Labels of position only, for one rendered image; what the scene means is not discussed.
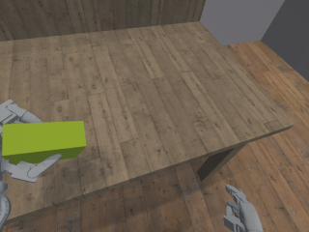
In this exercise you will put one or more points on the table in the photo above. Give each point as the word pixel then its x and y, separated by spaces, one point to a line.
pixel 154 88

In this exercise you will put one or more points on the robot left forearm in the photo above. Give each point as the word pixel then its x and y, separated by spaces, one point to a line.
pixel 5 205

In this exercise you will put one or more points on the right robot hand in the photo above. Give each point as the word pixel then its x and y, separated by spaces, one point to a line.
pixel 245 218

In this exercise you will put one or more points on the left robot hand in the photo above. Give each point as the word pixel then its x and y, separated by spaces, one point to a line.
pixel 10 113

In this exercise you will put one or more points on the sponge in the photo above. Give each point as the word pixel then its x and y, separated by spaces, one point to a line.
pixel 35 142

